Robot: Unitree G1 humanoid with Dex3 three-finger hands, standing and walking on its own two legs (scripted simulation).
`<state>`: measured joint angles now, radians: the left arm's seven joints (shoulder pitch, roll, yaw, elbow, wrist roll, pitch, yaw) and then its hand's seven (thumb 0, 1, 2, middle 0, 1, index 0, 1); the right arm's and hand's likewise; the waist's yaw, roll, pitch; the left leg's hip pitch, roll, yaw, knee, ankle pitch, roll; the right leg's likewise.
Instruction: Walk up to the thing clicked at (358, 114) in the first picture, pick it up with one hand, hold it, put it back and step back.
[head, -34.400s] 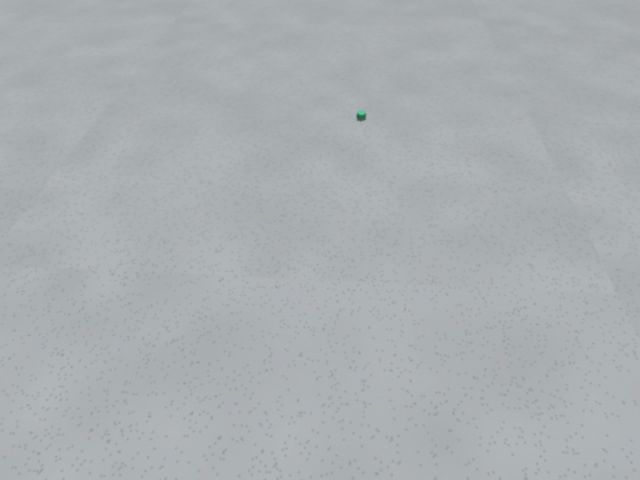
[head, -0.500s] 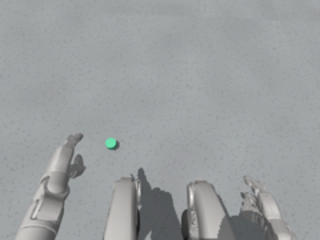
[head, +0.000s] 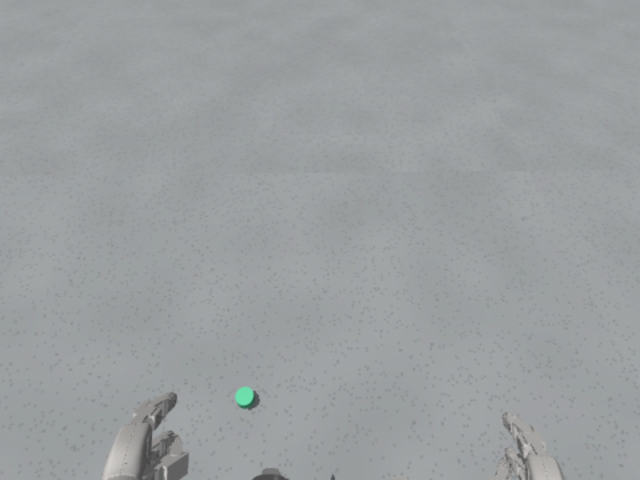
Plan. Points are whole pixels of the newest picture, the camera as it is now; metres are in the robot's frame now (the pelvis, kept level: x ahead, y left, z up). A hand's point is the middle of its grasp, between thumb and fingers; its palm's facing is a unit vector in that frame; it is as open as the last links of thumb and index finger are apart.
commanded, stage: home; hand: left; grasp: from above
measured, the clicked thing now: (245, 397) +0.45 +0.22 -0.68
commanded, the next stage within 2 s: none
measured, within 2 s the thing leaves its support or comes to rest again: neither
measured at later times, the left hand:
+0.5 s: hand out of the picture +0.16 +0.17 -0.03, palm faces +0.07 -0.98 -0.20, open 7.4 cm
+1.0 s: hand out of the picture +0.16 +0.17 -0.03, palm faces +0.06 -0.98 -0.20, open 7.4 cm
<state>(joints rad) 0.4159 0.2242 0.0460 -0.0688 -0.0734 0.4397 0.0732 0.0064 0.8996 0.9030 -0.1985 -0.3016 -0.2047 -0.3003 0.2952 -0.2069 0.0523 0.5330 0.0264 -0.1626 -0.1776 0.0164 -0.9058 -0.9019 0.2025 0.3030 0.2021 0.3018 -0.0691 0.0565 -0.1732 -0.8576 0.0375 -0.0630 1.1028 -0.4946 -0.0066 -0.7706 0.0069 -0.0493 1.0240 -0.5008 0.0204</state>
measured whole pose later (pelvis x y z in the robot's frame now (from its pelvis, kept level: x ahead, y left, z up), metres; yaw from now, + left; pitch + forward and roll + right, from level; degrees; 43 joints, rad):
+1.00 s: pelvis +0.00 -0.01 +0.02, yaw +1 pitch +9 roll -3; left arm 0.50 0.22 0.03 -0.12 -0.05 0.45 0.02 0.01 0.90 0.90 -0.20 -0.30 -0.20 -0.30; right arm 0.29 -0.22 0.03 0.55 0.00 -0.24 -0.18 0.02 -0.90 -0.90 0.20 0.30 0.20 0.30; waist -0.04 0.05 -0.15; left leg -0.71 0.03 -0.06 1.01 -0.47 -0.01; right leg -0.63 0.00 -0.05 0.95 -0.48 0.01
